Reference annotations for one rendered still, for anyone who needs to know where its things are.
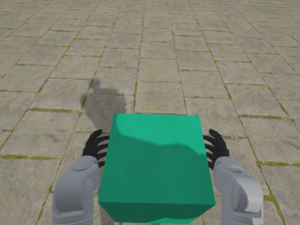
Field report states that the carton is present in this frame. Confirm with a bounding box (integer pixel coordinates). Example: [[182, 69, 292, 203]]
[[97, 113, 216, 224]]

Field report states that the left robot hand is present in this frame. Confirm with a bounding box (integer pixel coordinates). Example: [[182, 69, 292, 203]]
[[82, 129, 110, 168]]

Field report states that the right robot forearm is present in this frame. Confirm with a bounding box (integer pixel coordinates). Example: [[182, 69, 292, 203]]
[[213, 156, 263, 225]]

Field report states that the left robot forearm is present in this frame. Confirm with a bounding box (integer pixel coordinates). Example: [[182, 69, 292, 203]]
[[52, 156, 100, 225]]

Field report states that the right robot hand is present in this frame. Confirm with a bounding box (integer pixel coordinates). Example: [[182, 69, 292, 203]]
[[202, 128, 230, 171]]

